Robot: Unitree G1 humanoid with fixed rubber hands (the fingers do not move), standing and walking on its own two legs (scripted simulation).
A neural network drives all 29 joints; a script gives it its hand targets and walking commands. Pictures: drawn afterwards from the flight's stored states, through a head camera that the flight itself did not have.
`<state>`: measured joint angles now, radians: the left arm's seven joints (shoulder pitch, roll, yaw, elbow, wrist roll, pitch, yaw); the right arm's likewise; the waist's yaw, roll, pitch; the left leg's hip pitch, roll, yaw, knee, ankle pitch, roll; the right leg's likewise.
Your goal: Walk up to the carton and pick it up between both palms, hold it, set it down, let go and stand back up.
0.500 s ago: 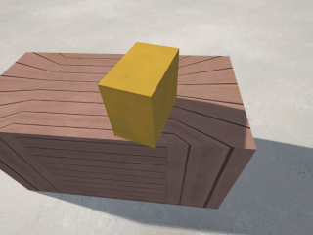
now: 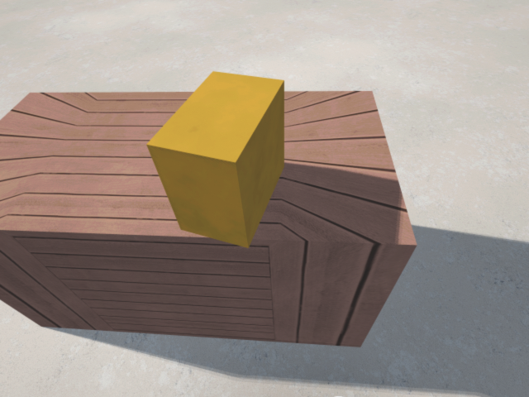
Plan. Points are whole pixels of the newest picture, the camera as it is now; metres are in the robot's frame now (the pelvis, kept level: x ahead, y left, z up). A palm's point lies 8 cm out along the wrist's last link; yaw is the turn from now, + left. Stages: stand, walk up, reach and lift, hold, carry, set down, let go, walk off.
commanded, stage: walk up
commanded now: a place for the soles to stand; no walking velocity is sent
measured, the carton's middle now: (230, 158) +0.58 +0.10 +0.03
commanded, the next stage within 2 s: none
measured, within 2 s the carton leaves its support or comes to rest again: neither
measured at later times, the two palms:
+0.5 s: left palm out of the picture +0.06 +0.31 -0.10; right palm out of the picture +0.08 -0.32 -0.11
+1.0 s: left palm out of the picture +0.06 +0.31 -0.10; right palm out of the picture +0.07 -0.32 -0.10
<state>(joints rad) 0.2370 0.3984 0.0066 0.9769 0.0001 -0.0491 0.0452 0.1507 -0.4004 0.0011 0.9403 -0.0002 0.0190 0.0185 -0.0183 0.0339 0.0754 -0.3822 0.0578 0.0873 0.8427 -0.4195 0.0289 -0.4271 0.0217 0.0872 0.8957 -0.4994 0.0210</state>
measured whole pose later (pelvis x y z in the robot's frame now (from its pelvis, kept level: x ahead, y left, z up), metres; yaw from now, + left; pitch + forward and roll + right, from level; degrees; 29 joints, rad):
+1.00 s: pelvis -0.01 +0.00 +0.00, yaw -2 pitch -2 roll +0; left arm 0.23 0.39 0.01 1.00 0.00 -0.06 0.04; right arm 0.14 -0.40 0.00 0.94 0.00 0.01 0.02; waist -0.02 0.03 0.06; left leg -0.38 0.05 0.09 0.81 -0.39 0.02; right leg -0.40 0.00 0.10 0.83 -0.47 0.03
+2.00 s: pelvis -0.01 -0.01 +0.01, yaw -3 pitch -2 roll +0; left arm 0.23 0.39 0.01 1.02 0.00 -0.06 0.03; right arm 0.14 -0.40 0.00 0.94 0.00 0.01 0.02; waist -0.01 0.02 0.06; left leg -0.38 0.05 0.09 0.78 -0.37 0.01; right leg -0.38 0.00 0.09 0.76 -0.33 0.03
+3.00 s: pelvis +0.09 +0.15 +0.01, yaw +3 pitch -3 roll +0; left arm 0.28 0.40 0.01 0.95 0.00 -0.04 0.05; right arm 0.32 -0.44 -0.03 0.94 0.00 0.02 0.04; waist -0.06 0.01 0.08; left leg -0.17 -0.17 0.12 0.65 -0.41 0.09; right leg -0.41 0.01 0.07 0.66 -0.21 0.00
